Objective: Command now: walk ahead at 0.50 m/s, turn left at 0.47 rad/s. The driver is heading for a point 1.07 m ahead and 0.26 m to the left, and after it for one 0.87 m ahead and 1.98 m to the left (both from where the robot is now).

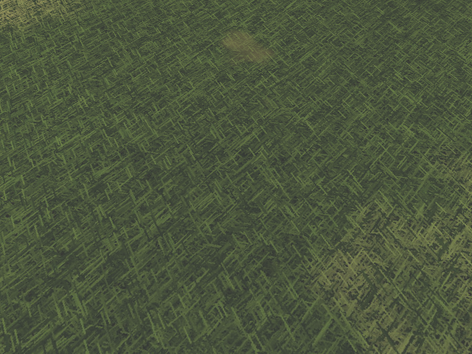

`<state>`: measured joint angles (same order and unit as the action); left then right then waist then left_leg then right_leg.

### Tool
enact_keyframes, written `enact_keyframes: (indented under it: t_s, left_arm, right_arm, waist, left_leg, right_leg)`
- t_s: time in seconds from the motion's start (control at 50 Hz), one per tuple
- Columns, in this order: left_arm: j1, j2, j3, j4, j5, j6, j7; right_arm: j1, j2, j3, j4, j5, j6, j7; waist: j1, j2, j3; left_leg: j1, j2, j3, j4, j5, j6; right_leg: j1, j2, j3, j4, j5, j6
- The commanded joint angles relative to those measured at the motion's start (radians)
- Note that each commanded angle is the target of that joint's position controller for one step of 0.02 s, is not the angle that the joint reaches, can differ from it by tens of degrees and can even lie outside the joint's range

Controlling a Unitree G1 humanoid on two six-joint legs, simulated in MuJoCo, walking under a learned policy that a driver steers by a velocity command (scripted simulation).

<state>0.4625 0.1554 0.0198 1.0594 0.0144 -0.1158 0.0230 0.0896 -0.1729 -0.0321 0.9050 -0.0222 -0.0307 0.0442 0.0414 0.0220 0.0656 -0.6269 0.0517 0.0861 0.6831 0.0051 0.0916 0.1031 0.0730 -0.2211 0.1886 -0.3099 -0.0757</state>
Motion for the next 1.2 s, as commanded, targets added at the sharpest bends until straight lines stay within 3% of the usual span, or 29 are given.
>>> enact_keyframes:
  t_s: [0.02, 0.06, 0.1, 0.12, 0.14, 0.16, 0.2, 0.22, 0.24, 0.28, 0.32, 0.42, 0.54, 0.58, 0.62, 0.64, 0.66, 0.68, 0.7, 0.72, 0.74, 0.78, 0.88, 1.0, 1.08, 1.12, 1.16, 1.18, 1.2]
  left_arm:
    - [0.077, 0.147, 0.023, -0.011, 0.001, 0.001, 0.020]
    - [0.053, 0.175, 0.031, -0.016, 0.006, 0.011, 0.031]
    - [0.013, 0.201, 0.042, -0.040, 0.006, 0.026, 0.023]
    - [-0.022, 0.192, 0.041, -0.077, 0.000, 0.024, 0.013]
    - [0.011, 0.093, 0.030, -0.147, -0.014, 0.015, -0.009]
    - [-0.098, 0.164, 0.038, -0.181, -0.004, 0.002, -0.016]
    - [-0.159, 0.167, 0.039, -0.207, -0.013, -0.018, -0.021]
    - [-0.164, 0.159, 0.041, -0.210, 0.002, -0.003, -0.019]
    - [-0.139, 0.142, 0.037, -0.206, 0.021, 0.020, -0.022]
    - [-0.139, 0.127, 0.037, -0.218, 0.037, 0.055, -0.030]
    - [-0.207, 0.129, 0.037, -0.253, 0.036, 0.069, -0.036]
    - [-0.429, 0.143, 0.033, -0.345, 0.028, 0.077, -0.044]
    - [-0.599, 0.154, 0.016, -0.429, 0.016, 0.060, -0.052]
    - [-0.560, 0.176, 0.018, -0.435, 0.011, 0.050, -0.049]
    - [-0.372, 0.223, 0.036, -0.383, 0.006, 0.038, -0.032]
    - [-0.226, 0.249, 0.048, -0.347, 0.009, 0.027, -0.019]
    - [-0.074, 0.316, 0.063, -0.341, 0.036, 0.021, 0.000]
    - [-0.093, 0.394, 0.081, -0.353, 0.056, 0.032, -0.002]
    - [-0.148, 0.313, 0.075, -0.361, 0.033, 0.047, -0.009]
    - [-0.217, 0.224, 0.053, -0.371, 0.023, 0.049, -0.011]
    - [-0.248, 0.183, 0.042, -0.365, 0.024, 0.046, -0.015]
    - [-0.221, 0.175, 0.037, -0.334, 0.019, 0.034, -0.015]
    - [-0.140, 0.192, 0.043, -0.280, 0.004, -0.008, -0.036]
    - [-0.074, 0.207, 0.045, -0.232, -0.003, 0.002, -0.042]
    - [-0.003, 0.241, 0.052, -0.191, -0.001, 0.018, -0.039]
    - [0.003, 0.254, 0.054, -0.176, -0.001, 0.032, -0.034]
    - [0.007, 0.229, 0.043, -0.169, -0.010, 0.042, -0.031]
    - [-0.011, 0.178, 0.024, -0.216, -0.012, 0.040, -0.033]
    - [0.076, 0.101, 0.010, -0.240, -0.029, 0.043, -0.037]
  right_arm:
    - [-0.072, -0.040, -0.007, -0.081, -0.005, -0.014, -0.001]
    - [0.033, -0.068, -0.023, -0.055, -0.009, -0.014, -0.010]
    - [0.242, -0.120, -0.053, 0.010, -0.018, -0.022, -0.015]
    - [0.357, -0.196, -0.082, 0.030, -0.032, -0.023, -0.024]
    - [0.316, -0.288, -0.107, 0.002, -0.021, -0.010, -0.027]
    - [0.329, -0.275, -0.104, 0.006, 0.002, 0.002, -0.028]
    - [0.218, -0.178, -0.078, 0.000, 0.008, -0.002, -0.034]
    - [0.191, -0.153, -0.068, -0.002, 0.011, -0.012, -0.039]
    - [0.179, -0.143, -0.061, -0.008, 0.015, -0.022, -0.043]
    - [0.209, -0.164, -0.061, -0.002, 0.025, -0.044, -0.043]
    - [0.249, -0.197, -0.067, 0.002, 0.026, -0.050, -0.042]
    - [0.369, -0.201, -0.065, 0.003, 0.023, -0.040, -0.042]
    - [0.434, -0.224, -0.067, -0.014, 0.007, -0.034, -0.056]
    - [0.398, -0.242, -0.072, -0.032, 0.005, -0.036, -0.064]
    - [0.327, -0.266, -0.077, -0.056, 0.004, -0.042, -0.059]
    - [0.301, -0.269, -0.078, -0.064, 0.012, -0.049, -0.048]
    - [0.312, -0.199, -0.059, -0.098, 0.025, -0.056, -0.038]
    - [0.459, -0.108, -0.042, -0.120, 0.062, -0.046, -0.044]
    - [0.439, -0.204, -0.051, -0.097, 0.017, -0.030, -0.053]
    - [0.361, -0.211, -0.055, -0.098, 0.005, -0.023, -0.046]
    - [0.315, -0.194, -0.052, -0.105, 0.003, -0.019, -0.037]
    - [0.300, -0.171, -0.048, -0.113, -0.015, 0.000, -0.016]
    - [0.210, -0.135, -0.035, -0.151, -0.020, 0.014, 0.006]
    - [-0.020, -0.101, -0.001, -0.218, -0.017, -0.003, 0.023]
    - [-0.096, -0.121, 0.004, -0.244, -0.017, -0.012, 0.015]
    - [-0.059, -0.132, -0.001, -0.235, -0.023, -0.020, 0.006]
    - [0.185, -0.168, -0.023, -0.146, -0.042, -0.039, -0.012]
    - [0.365, -0.252, -0.044, -0.121, -0.063, -0.046, -0.027]
    - [0.379, -0.344, -0.069, -0.117, -0.042, -0.035, -0.039]
  waist:
    - [-0.016, -0.100, 0.026]
    - [-0.072, -0.134, -0.039]
    - [-0.169, -0.133, -0.146]
    - [-0.232, -0.055, -0.217]
    - [-0.140, 0.210, -0.293]
    - [-0.169, 0.024, -0.280]
    - [-0.082, -0.083, -0.068]
    - [-0.045, -0.098, -0.034]
    - [-0.020, -0.082, -0.033]
    - [-0.004, -0.052, -0.040]
    - [-0.015, -0.019, -0.031]
    - [-0.096, 0.039, -0.023]
    - [-0.145, 0.062, -0.013]
    - [-0.111, 0.073, -0.019]
    - [-0.024, 0.070, -0.094]
    - [0.053, 0.028, -0.174]
    - [0.098, -0.065, -0.322]
    - [0.004, -0.318, -0.433]
    - [-0.017, -0.185, -0.351]
    - [-0.026, -0.083, -0.191]
    - [-0.034, -0.039, -0.114]
    - [-0.052, -0.112, -0.066]
    - [-0.058, -0.118, -0.053]
    - [-0.018, -0.113, -0.015]
    - [0.004, -0.123, -0.004]
    - [-0.018, -0.128, -0.022]
    - [-0.119, -0.066, -0.167]
    - [-0.188, 0.064, -0.301]
    - [-0.140, 0.272, -0.364]
  left_leg:
    - [0.054, -0.072, 0.082, -0.066, -0.076, 0.038]
    - [0.170, -0.128, 0.105, -0.069, -0.183, 0.083]
    - [0.428, -0.159, 0.070, -0.189, -0.194, 0.140]
    - [0.644, -0.010, -0.135, -0.243, -0.267, 0.202]
    - [0.955, 0.295, -0.704, -0.304, -0.152, 0.374]
    - [0.928, 0.291, -0.753, -0.390, -0.196, 0.391]
    - [0.663, 0.231, -0.540, -0.461, -0.086, 0.286]
    - [0.573, 0.176, -0.460, -0.468, 0.017, 0.246]
    - [0.512, 0.134, -0.399, -0.475, 0.081, 0.228]
    - [0.475, 0.091, -0.346, -0.475, 0.195, 0.215]
    - [0.463, 0.062, -0.321, -0.480, 0.241, 0.196]
    - [0.561, 0.038, -0.347, -0.458, 0.275, 0.123]
    - [0.702, 0.068, -0.423, -0.389, 0.325, 0.132]
    - [0.691, 0.080, -0.444, -0.353, 0.362, 0.107]
    - [0.616, 0.046, -0.425, -0.202, 0.539, 0.058]
    - [0.549, -0.009, -0.387, -0.017, 0.510, 0.036]
    - [0.407, -0.069, -0.339, 0.251, 0.197, 0.022]
    - [0.110, -0.223, -0.230, 0.527, -0.581, -0.009]
    - [0.018, -0.128, -0.224, 0.620, -0.520, 0.002]
    - [0.013, -0.086, -0.207, 0.601, -0.417, -0.005]
    - [0.030, -0.054, -0.192, 0.556, -0.360, -0.013]
    - [0.078, -0.022, -0.176, 0.505, -0.333, -0.025]
    - [0.004, -0.023, -0.182, 0.412, -0.239, -0.034]
    - [0.056, -0.007, -0.068, 0.050, -0.062, -0.056]
    - [0.114, -0.017, -0.017, -0.079, -0.140, -0.029]
    - [0.191, -0.049, 0.000, -0.141, -0.208, 0.000]
    - [0.535, -0.074, -0.009, -0.239, -0.171, 0.042]
    - [0.792, 0.181, -0.284, -0.263, -0.260, 0.094]
    - [0.958, 0.408, -0.698, -0.393, -0.281, 0.203]
  right_leg:
    - [0.019, -0.300, 0.030, 0.086, 0.978, -0.025]
    - [0.052, -0.319, 0.006, 0.258, 1.209, -0.021]
    - [-0.034, -0.317, -0.008, 0.598, 1.079, -0.025]
    - [-0.246, -0.279, -0.016, 0.905, 0.741, -0.008]
    - [-0.711, -0.040, 0.047, 1.298, -0.205, 0.052]
    - [-0.852, -0.064, 0.241, 1.338, -0.147, 0.038]
    - [-0.828, -0.156, 0.256, 1.148, -0.003, 0.035]
    - [-0.768, -0.178, 0.260, 1.073, 0.003, 0.049]
    - [-0.705, -0.185, 0.258, 1.026, 0.006, 0.065]
    - [-0.679, -0.182, 0.237, 0.960, 0.013, 0.090]
    - [-0.712, -0.180, 0.216, 0.882, 0.079, 0.111]
    - [-0.816, -0.155, 0.204, 0.676, 0.254, 0.123]
    - [-0.818, -0.096, 0.214, 0.465, 0.270, 0.093]
    - [-0.704, -0.082, 0.231, 0.381, 0.248, 0.070]
    - [-0.413, -0.032, 0.218, 0.322, 0.183, 0.036]
    - [-0.208, -0.060, 0.229, 0.263, 0.231, 0.013]
    - [0.031, -0.277, 0.436, 0.253, 0.057, -0.028]
    - [0.238, -0.550, 0.896, 0.166, 0.059, -0.152]
    - [0.124, -0.519, 0.971, 0.124, -0.098, -0.156]
    - [-0.037, -0.469, 0.797, 0.092, -0.108, -0.131]
    - [-0.140, -0.413, 0.653, 0.063, -0.016, -0.107]
    - [-0.247, -0.341, 0.478, 0.020, 0.140, -0.076]
    - [-0.242, -0.330, 0.336, -0.035, 0.336, -0.108]
    - [-0.242, -0.279, 0.190, -0.051, 0.404, -0.088]
    - [-0.150, -0.324, 0.203, -0.005, 0.481, -0.084]
    - [-0.101, -0.334, 0.196, 0.084, 0.629, -0.075]
    - [-0.175, -0.266, 0.128, 0.392, 0.709, -0.039]
    - [-0.381, -0.217, 0.100, 0.690, 0.355, -0.013]
    - [-0.707, -0.048, 0.115, 0.978, -0.240, 0.015]
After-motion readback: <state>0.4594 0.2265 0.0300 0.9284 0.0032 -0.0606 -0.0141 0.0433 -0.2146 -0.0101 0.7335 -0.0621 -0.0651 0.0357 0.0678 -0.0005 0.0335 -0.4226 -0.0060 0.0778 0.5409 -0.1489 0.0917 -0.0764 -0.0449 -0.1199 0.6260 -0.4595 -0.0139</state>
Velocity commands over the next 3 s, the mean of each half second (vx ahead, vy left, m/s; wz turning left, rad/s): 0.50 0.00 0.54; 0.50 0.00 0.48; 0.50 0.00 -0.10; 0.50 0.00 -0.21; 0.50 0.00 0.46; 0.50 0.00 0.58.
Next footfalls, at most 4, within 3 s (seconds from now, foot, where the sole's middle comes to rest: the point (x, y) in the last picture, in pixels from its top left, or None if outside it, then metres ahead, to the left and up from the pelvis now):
0.12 left None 0.21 0.07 -0.77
0.66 right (258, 310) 0.58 0.00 -0.77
1.16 left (156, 278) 0.67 0.31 -0.77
1.72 right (180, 189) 1.00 0.28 -0.77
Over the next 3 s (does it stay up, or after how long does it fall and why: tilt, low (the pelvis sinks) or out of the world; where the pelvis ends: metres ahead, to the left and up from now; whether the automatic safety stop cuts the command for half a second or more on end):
stays up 1.46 0.60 0.00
